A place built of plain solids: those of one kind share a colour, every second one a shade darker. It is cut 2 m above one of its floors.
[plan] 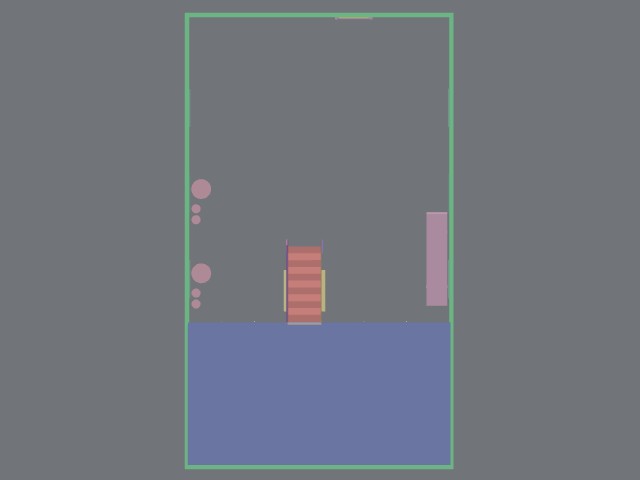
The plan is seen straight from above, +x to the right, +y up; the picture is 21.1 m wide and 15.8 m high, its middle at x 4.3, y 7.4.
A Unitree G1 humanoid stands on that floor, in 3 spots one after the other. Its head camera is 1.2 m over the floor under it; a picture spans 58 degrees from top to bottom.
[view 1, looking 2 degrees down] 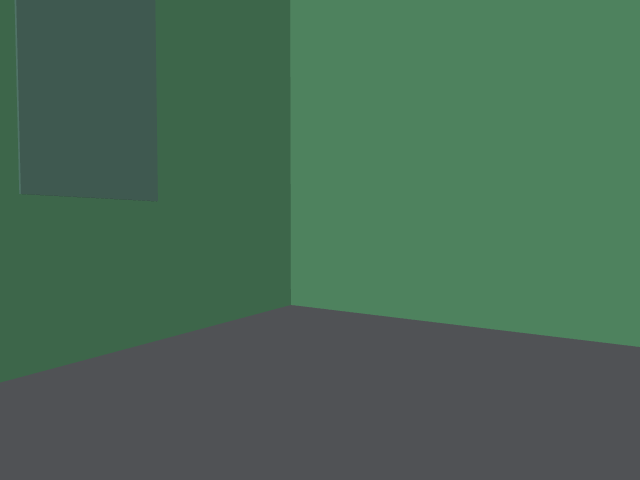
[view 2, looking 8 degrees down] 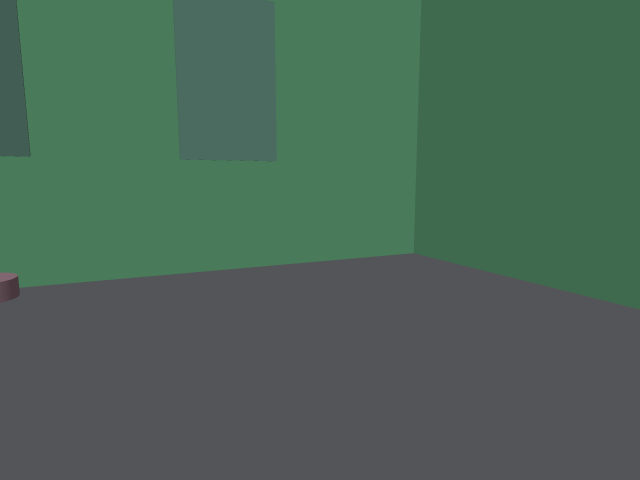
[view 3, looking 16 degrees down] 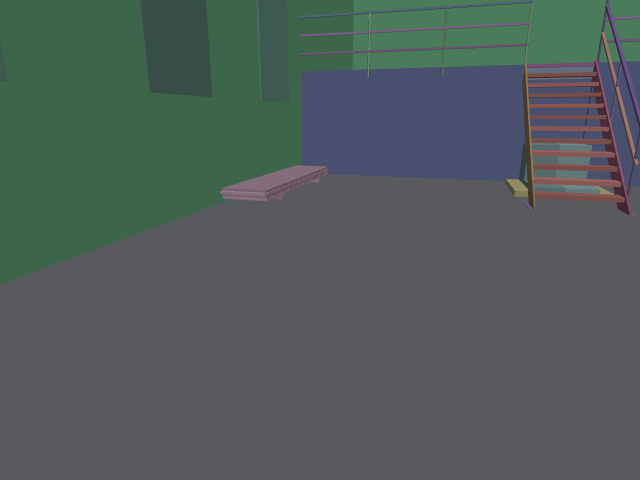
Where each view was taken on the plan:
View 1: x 3.79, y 9.49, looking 122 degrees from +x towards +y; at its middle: wall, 6.19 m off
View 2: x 5.69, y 10.39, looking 155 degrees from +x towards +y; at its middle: wall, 6.34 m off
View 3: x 5.41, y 13.63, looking -73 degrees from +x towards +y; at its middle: ground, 4.35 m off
